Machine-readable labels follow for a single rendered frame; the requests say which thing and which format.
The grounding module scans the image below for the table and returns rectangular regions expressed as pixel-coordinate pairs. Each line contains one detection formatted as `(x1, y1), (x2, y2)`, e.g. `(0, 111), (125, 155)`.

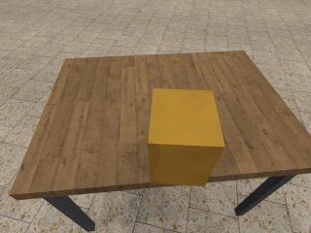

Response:
(9, 50), (311, 232)

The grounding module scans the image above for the carton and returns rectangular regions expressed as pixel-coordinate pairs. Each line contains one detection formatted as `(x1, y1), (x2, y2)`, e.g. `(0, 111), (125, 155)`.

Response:
(148, 88), (225, 186)

